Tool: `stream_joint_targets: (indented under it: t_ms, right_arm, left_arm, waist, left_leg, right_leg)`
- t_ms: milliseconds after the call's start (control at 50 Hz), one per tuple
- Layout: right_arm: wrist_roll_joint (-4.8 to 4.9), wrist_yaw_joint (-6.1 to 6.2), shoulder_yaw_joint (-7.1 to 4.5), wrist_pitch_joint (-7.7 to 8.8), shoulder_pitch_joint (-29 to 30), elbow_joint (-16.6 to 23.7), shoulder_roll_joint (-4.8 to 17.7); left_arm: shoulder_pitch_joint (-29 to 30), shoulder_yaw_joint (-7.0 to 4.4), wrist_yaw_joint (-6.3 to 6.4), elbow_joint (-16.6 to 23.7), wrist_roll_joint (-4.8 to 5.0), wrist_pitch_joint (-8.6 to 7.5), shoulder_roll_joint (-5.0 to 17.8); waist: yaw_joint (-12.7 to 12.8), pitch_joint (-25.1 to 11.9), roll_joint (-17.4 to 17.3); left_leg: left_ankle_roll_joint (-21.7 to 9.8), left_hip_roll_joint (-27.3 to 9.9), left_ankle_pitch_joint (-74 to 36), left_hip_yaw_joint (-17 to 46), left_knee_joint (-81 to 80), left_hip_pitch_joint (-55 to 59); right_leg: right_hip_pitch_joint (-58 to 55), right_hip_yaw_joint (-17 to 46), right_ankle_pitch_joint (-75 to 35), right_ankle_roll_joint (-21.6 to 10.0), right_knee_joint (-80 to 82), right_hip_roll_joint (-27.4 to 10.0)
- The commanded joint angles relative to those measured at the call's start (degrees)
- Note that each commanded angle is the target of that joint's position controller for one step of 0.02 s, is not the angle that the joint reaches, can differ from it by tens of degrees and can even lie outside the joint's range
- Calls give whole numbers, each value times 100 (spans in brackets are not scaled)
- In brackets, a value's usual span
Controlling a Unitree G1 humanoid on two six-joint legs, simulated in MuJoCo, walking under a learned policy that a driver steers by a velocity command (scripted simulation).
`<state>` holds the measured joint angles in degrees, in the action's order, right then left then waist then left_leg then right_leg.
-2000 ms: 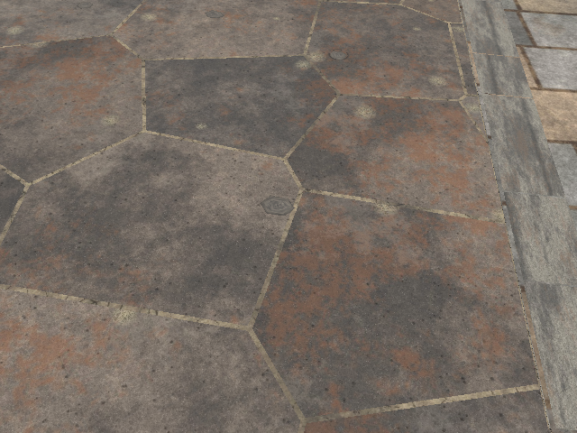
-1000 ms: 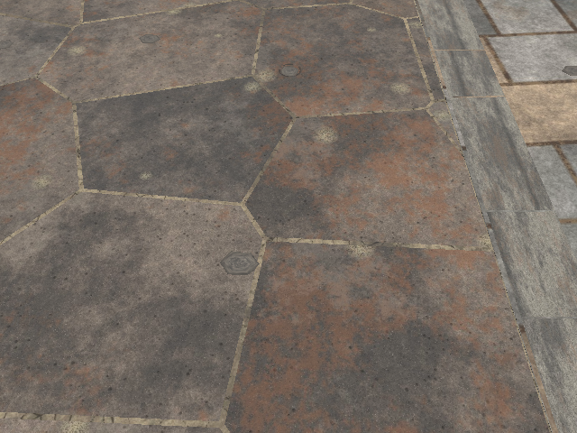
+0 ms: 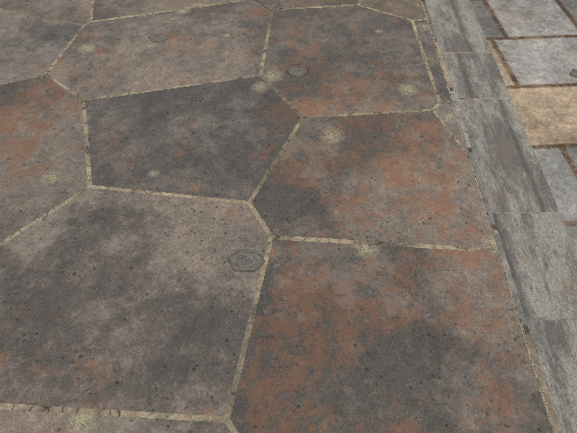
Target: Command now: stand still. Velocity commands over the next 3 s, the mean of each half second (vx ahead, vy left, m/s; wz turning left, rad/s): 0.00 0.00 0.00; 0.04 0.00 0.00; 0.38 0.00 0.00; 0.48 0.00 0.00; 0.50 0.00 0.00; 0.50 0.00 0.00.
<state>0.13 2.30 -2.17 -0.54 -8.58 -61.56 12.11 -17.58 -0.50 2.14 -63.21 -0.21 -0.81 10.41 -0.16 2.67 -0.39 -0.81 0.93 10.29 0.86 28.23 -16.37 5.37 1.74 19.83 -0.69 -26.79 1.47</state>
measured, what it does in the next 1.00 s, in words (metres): stands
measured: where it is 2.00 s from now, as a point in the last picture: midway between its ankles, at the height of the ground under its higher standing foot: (292, 406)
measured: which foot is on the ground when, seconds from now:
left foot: down 0.00-1.00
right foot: down 0.00-1.00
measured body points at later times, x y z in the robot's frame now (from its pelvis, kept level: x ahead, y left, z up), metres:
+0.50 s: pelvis +0.00 +0.00 +0.00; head +0.02 +0.00 +0.45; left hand -0.03 +0.23 -0.16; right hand +0.06 -0.25 -0.15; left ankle +0.05 +0.11 -0.74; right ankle -0.06 -0.12 -0.74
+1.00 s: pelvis +0.02 +0.00 +0.00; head +0.02 +0.00 +0.45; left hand -0.04 +0.23 -0.16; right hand +0.05 -0.24 -0.16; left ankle +0.05 +0.11 -0.73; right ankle -0.06 -0.11 -0.74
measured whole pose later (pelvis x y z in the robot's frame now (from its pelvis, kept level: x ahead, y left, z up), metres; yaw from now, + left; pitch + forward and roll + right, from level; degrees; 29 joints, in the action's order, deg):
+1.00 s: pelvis +0.02 +0.00 +0.00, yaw +0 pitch -1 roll +0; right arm 1.1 2.0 -2.0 0.8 -12.9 -63.5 11.1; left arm -25.0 -1.4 2.7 -61.7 1.0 -2.1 9.3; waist 0.6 0.2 0.5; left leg -2.5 1.8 21.3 0.2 35.7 -18.9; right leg 6.0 1.7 23.4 -2.2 -29.6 0.7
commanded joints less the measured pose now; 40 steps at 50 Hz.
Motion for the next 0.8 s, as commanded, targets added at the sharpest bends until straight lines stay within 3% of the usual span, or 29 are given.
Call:
stream_joint_targets:
  t_ms: [20, 800]
  right_arm:
    - [2, 18, -86, 40, -16, 155, 583]
    - [22, 38, -45, 31, -234, 8, 463]
  left_arm:
    - [-456, -78, 19, 59, 2, -31, 515]
    - [-998, -93, 46, 106, 15, -79, 309]
  waist:
    - [-4, 13, 45]
    - [-14, 80, 64]
  left_leg:
    - [-202, -254, -568, 282, -324, 820]
    - [-244, -234, -572, 312, -280, 732]
  right_leg:
    - [1028, 151, -682, -73, 639, -208]
    - [1096, 83, -654, -65, 597, -214]
Next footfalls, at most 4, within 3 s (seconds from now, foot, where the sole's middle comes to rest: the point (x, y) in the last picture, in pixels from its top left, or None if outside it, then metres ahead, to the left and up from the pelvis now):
1.64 right None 0.49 -0.11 -0.77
2.20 left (251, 320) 0.80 0.13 -0.77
2.74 right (335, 228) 1.11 -0.11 -0.77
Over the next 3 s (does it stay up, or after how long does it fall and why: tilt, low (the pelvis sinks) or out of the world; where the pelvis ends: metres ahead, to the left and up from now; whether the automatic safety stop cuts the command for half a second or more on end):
stays up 1.07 -0.03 0.01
